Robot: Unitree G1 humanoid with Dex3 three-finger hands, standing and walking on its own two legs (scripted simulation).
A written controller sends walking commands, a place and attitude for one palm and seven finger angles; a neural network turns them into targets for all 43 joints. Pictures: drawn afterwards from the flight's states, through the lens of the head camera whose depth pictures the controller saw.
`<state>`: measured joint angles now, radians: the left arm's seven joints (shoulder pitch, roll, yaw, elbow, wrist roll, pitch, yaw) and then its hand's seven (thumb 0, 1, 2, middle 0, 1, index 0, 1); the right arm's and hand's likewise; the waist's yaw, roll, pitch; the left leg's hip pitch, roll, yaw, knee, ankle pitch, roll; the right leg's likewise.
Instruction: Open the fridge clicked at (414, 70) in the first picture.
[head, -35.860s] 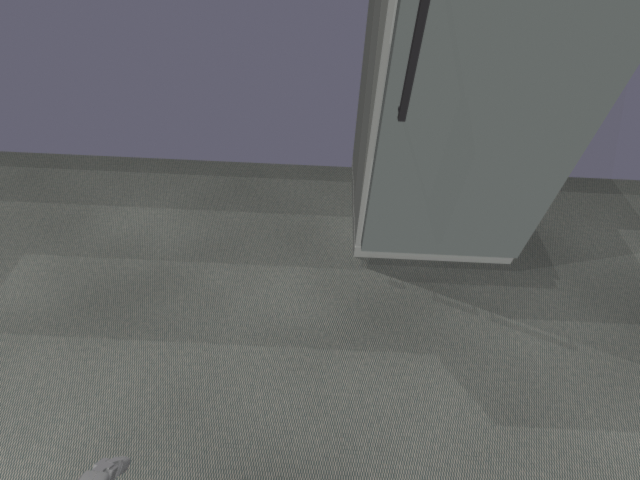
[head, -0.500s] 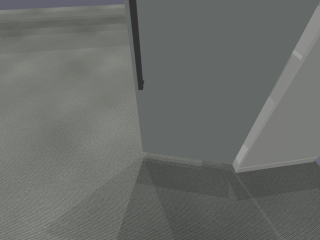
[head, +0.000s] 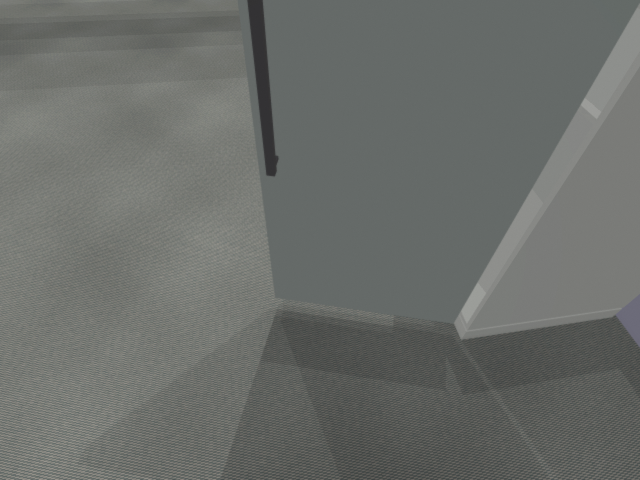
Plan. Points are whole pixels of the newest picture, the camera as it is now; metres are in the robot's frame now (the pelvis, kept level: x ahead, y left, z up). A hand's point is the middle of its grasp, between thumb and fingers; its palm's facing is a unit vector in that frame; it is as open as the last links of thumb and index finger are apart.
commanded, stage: look to check the result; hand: left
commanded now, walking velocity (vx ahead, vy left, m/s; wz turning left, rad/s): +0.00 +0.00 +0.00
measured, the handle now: (265, 78) +0.75 +0.14 +0.13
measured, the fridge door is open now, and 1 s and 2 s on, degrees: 72 72 72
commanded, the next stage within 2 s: stand and wait in 0.36 s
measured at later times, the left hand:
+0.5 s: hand out of the picture +0.08 +0.22 -0.16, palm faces -0.03 -0.95 -0.30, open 7.4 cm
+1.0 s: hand out of the picture +0.08 +0.22 -0.16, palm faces -0.04 -0.95 -0.31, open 7.4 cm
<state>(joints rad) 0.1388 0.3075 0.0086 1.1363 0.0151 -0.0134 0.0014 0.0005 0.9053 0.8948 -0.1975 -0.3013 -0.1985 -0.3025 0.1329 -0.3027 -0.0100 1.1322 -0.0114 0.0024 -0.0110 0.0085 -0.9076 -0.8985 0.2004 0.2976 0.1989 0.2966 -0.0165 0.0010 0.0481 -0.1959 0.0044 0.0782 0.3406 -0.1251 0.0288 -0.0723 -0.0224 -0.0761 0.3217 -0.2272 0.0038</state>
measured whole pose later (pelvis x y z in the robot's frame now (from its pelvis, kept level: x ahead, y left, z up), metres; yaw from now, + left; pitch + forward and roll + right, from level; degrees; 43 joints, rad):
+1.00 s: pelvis +0.02 -0.02 +0.00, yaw -1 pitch -1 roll +0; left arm 0.15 0.30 0.00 1.15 0.01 -0.02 0.01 0.00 0.91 0.89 -0.20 -0.30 -0.20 -0.30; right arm 0.13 -0.28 0.00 1.15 -0.01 0.00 -0.02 0.01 -0.91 -0.90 0.20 0.30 0.20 0.30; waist -0.01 0.00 0.05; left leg -0.15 0.02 0.08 0.32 -0.15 0.00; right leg -0.02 0.00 -0.07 0.28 -0.24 -0.01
